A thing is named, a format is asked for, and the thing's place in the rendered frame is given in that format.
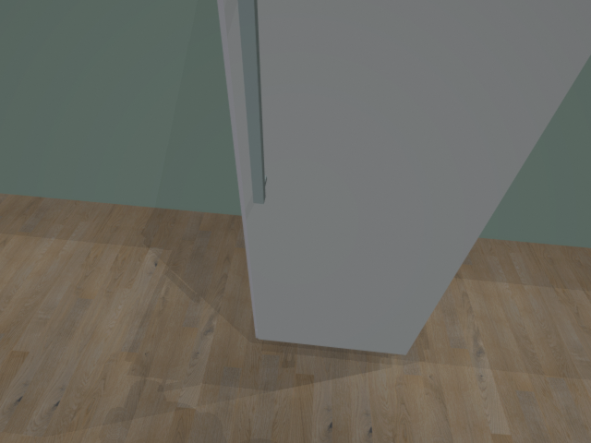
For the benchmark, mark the fridge door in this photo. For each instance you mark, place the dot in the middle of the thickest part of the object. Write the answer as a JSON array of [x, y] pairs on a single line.
[[392, 129]]

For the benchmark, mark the handle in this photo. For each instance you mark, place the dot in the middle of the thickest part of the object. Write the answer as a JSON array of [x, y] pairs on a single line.
[[249, 33]]

